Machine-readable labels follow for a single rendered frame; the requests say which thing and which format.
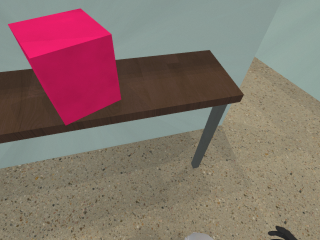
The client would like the right robot hand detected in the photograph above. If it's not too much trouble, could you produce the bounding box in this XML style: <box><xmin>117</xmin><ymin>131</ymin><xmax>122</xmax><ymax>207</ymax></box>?
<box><xmin>268</xmin><ymin>225</ymin><xmax>297</xmax><ymax>240</ymax></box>

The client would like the carton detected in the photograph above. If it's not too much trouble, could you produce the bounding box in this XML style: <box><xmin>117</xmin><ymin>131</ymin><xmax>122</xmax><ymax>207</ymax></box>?
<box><xmin>8</xmin><ymin>8</ymin><xmax>121</xmax><ymax>125</ymax></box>

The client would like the table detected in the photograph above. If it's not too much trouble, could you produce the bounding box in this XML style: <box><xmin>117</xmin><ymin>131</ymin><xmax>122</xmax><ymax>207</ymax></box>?
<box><xmin>0</xmin><ymin>50</ymin><xmax>244</xmax><ymax>169</ymax></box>

